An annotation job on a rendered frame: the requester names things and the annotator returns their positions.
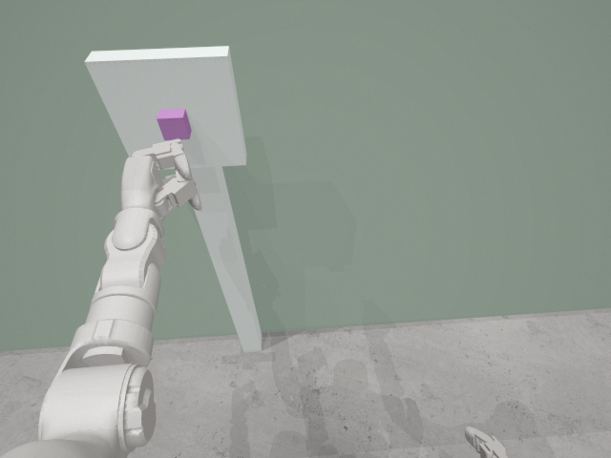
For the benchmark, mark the robot left upper arm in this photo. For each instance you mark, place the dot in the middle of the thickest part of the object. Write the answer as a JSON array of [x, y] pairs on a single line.
[[95, 412]]

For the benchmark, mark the left robot forearm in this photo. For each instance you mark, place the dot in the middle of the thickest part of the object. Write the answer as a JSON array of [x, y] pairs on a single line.
[[119, 323]]

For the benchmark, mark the robot right hand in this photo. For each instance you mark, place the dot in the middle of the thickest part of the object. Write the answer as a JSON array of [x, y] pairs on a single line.
[[488, 447]]

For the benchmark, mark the panel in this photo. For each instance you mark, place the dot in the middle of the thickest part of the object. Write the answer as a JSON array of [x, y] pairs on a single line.
[[134, 85]]

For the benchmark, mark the robot left hand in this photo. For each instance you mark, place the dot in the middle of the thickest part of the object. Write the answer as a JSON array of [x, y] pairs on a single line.
[[142, 186]]

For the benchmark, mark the button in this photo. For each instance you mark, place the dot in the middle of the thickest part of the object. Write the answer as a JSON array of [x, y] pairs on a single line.
[[174, 124]]

